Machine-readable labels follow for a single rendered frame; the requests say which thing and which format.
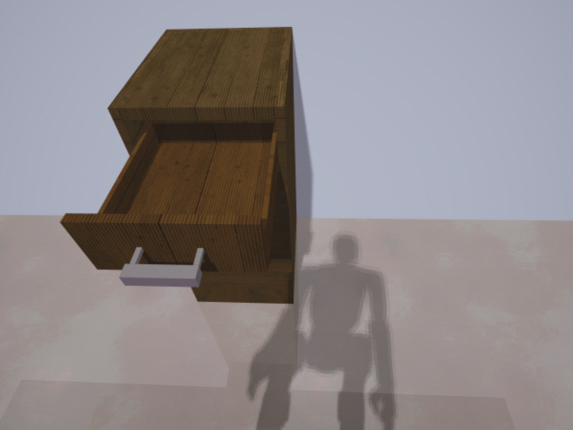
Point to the cabinet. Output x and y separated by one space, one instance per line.
229 74

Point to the drawer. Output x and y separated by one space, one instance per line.
188 185

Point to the handle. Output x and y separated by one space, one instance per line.
162 275

